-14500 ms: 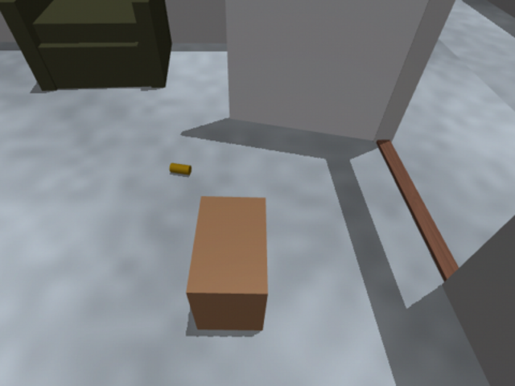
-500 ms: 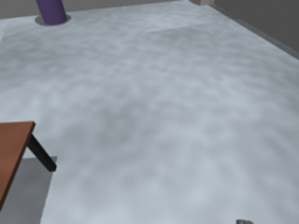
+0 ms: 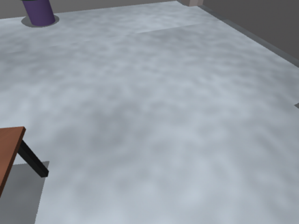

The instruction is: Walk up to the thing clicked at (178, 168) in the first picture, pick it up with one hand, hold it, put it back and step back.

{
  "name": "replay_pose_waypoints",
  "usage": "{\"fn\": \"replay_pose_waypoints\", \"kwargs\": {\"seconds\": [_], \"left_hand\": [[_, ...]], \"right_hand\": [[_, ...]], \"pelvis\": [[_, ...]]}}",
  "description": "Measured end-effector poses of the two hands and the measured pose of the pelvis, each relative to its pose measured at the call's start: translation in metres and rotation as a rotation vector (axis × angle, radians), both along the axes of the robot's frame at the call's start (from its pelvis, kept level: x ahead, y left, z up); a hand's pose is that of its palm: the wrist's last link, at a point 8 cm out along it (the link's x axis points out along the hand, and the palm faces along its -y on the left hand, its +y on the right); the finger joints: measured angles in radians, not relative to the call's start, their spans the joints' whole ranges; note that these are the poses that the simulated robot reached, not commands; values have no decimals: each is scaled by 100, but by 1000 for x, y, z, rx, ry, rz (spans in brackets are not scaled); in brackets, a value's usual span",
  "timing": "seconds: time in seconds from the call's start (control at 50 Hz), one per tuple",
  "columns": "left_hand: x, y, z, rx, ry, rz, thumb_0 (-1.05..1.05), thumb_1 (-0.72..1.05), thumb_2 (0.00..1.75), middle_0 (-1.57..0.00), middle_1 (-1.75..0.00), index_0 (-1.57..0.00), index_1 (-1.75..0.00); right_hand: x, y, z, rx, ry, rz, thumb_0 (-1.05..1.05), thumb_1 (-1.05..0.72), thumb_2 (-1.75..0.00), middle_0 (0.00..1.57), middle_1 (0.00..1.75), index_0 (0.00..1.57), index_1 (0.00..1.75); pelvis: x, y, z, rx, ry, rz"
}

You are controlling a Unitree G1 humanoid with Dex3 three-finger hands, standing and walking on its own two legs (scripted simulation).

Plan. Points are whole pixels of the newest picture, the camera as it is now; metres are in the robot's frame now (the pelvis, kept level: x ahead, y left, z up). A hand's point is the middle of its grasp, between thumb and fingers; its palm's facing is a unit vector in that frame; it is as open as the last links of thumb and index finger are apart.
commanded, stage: stand
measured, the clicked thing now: out of the picture -0.05 -1.18 -0.76
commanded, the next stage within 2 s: none
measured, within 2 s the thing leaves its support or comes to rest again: neither
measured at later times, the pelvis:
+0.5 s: pelvis +0.01 +0.00 +0.00, yaw +0 degrees
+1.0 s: pelvis +0.01 +0.00 +0.00, yaw +1 degrees
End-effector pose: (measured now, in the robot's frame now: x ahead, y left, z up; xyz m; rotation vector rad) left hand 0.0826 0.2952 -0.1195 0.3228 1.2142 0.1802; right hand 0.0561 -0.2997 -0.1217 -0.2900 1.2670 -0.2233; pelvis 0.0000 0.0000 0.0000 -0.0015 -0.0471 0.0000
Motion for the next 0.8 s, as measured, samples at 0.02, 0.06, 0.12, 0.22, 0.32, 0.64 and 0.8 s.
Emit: {"fn": "replay_pose_waypoints", "kwargs": {"seconds": [0.02,0.06,0.12,0.22,0.32,0.64,0.8], "left_hand": [[0,0,0,0,0,0,0,90,90,-20,-30,-21,-30],[0,1,0,1,0,2,0,90,90,-20,-30,-21,-30],[-1,2,0,3,1,5,0,90,90,-20,-30,-21,-30],[-4,4,0,4,5,8,0,90,90,-20,-30,-21,-30],[-5,5,0,5,2,12,0,90,90,-20,-30,-21,-30],[-15,8,0,9,29,20,0,90,90,-20,-30,-21,-30],[-11,7,0,9,28,22,0,90,90,-20,-30,-21,-30]], "right_hand": [[1,1,0,1,-2,1,1,-90,-89,21,29,20,30],[4,2,0,2,-7,4,1,-90,-89,21,29,20,30],[9,4,0,3,-18,10,1,-90,-89,21,29,20,30],[17,6,1,5,-33,20,1,-90,-89,21,29,20,30],[25,7,3,2,-53,28,1,-90,-89,21,29,20,30],[27,6,3,1,-39,30,1,-90,-89,21,29,20,30],[27,6,2,2,-32,29,1,-90,-89,21,29,20,30]], "pelvis": [[0,0,0,0,0,0],[1,1,0,0,-1,0],[2,1,0,0,-2,0],[3,2,0,0,-2,1],[4,3,0,-1,-5,1],[8,4,0,2,-2,4],[10,3,0,3,-2,6]]}}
